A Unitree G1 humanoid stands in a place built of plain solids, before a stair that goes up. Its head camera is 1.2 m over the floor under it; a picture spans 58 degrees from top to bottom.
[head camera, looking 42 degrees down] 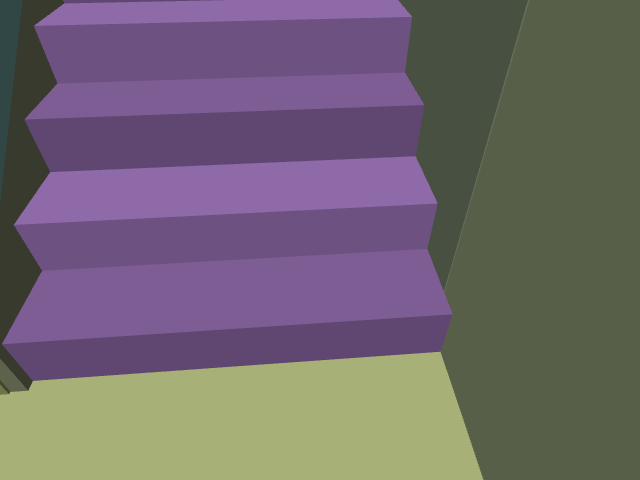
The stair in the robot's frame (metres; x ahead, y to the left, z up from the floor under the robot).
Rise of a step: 0.19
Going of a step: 0.28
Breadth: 1.27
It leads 5 degrees to the left of straight ahead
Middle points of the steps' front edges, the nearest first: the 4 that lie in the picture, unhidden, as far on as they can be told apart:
0.74 0.24 0.19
1.02 0.27 0.39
1.30 0.29 0.58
1.58 0.31 0.77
